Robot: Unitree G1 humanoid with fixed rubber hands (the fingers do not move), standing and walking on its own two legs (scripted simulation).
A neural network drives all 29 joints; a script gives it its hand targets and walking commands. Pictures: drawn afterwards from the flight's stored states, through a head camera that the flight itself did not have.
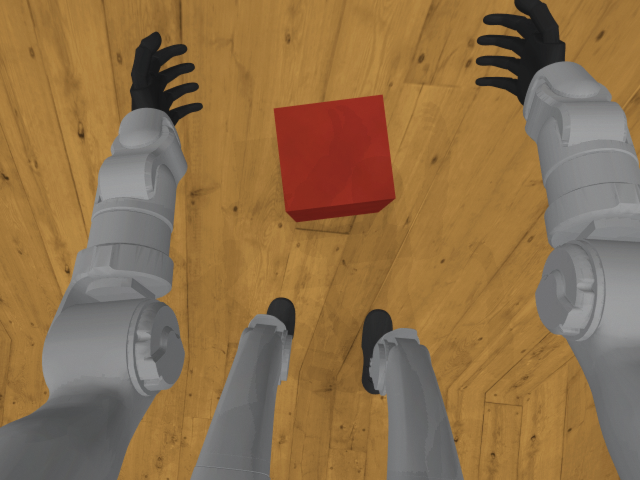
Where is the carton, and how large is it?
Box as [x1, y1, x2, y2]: [274, 95, 395, 221]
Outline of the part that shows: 382,95 274,108 285,210 296,221 377,212 395,197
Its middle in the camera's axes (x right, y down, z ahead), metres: +0.03 -0.17 +0.86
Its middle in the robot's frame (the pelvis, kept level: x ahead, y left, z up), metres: +0.55 +0.03 -0.53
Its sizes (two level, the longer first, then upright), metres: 0.210 0.200 0.250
